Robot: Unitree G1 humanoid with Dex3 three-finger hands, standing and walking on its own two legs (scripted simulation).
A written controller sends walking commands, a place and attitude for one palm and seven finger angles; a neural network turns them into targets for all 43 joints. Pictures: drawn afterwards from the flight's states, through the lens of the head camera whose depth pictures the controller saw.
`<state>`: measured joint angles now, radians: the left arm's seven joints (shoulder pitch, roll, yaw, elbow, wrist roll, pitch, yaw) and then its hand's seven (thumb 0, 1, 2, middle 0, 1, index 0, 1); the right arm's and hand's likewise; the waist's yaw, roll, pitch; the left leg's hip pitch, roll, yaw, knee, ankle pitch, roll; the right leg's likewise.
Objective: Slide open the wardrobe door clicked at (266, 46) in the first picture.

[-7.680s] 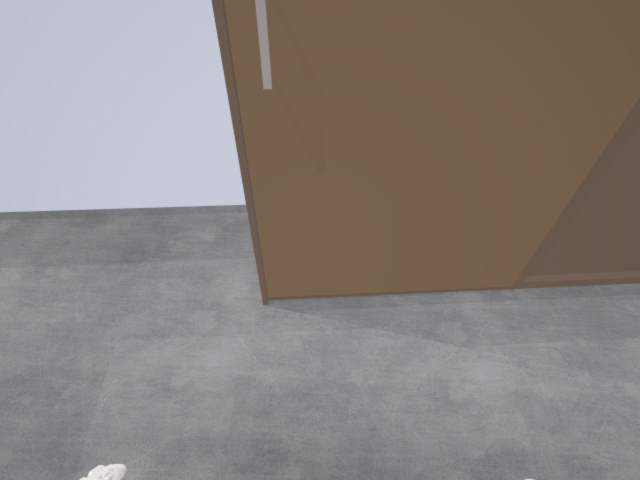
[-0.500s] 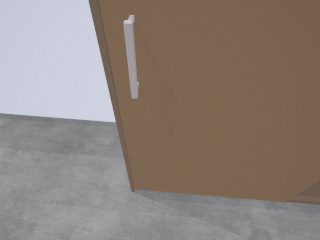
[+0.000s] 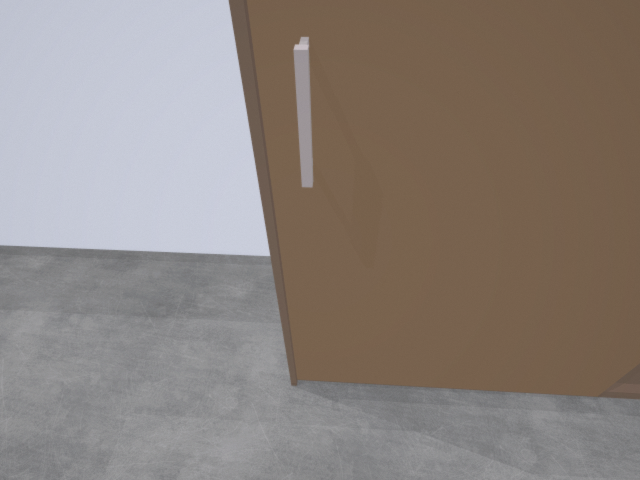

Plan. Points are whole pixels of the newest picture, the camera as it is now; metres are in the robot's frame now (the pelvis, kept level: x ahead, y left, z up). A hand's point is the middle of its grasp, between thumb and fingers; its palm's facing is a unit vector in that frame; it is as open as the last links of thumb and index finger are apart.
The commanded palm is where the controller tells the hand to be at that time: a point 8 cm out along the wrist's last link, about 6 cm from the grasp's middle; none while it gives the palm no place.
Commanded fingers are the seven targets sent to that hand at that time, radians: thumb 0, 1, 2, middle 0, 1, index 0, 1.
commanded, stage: come to a stop and stand still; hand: left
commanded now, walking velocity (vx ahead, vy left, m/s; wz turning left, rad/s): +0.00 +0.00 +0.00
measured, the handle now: (306, 118) +0.53 +0.06 +0.21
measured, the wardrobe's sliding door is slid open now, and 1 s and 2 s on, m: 0.00 0.00 0.00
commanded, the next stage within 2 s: look again from close up in 1.46 s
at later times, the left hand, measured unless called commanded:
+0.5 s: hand out of the picture +0.01 +0.15 -0.17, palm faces -0.01 -0.98 -0.18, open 7.4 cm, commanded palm none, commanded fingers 0.00 0.90 0.90 -0.20 -0.30 -0.20 -0.30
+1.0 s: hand out of the picture +0.06 +0.14 -0.17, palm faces +0.01 -0.98 -0.22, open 7.3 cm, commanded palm none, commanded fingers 0.00 0.90 0.90 -0.20 -0.30 -0.20 -0.30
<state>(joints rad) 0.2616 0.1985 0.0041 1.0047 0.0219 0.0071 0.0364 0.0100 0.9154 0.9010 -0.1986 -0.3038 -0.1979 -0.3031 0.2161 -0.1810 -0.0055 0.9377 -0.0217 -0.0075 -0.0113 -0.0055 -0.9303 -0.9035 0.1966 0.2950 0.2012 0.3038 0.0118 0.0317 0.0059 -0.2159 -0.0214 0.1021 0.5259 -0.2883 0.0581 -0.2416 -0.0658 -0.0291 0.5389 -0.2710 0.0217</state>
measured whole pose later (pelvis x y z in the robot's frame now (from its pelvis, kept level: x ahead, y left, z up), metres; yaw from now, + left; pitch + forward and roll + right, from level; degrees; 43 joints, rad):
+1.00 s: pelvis +0.04 -0.04 +0.01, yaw +0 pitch +0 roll +1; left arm 0.25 0.16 0.00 1.11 0.01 -0.02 0.03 0.01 0.92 0.90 -0.20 -0.30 -0.20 -0.30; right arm 0.24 -0.17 0.01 1.12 -0.02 -0.03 -0.03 0.01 -0.91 -0.90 0.19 0.29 0.20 0.30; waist 0.00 0.00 0.03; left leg -0.14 0.02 0.09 0.44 -0.29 -0.01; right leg -0.18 -0.02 -0.04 0.49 -0.30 -0.02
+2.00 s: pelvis +0.03 -0.05 +0.01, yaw +0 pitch -1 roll +1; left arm 0.26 0.17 0.00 1.11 0.01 -0.02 0.03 0.01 0.91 0.90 -0.20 -0.30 -0.20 -0.30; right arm 0.25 -0.16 0.01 1.14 -0.02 -0.02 -0.02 0.00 -0.90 -0.90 0.20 0.29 0.20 0.30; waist 0.01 -0.01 0.03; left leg -0.13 0.04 0.07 0.41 -0.26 -0.02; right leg -0.16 0.00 -0.06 0.44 -0.26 -0.03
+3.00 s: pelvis -0.01 -0.04 -0.04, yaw +4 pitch +5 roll -2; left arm 0.39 0.26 0.15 -0.09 -0.26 -0.34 -0.30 0.02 0.38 0.68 -0.24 -0.64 -0.23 -0.64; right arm 0.21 -0.22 0.05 0.55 0.04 -0.25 -0.06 0.01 -0.90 -0.90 0.20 0.30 0.20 0.30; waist 0.04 0.02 -0.06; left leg -0.58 0.04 -0.02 0.93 -0.44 0.00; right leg -0.53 -0.03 -0.14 0.87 -0.42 -0.02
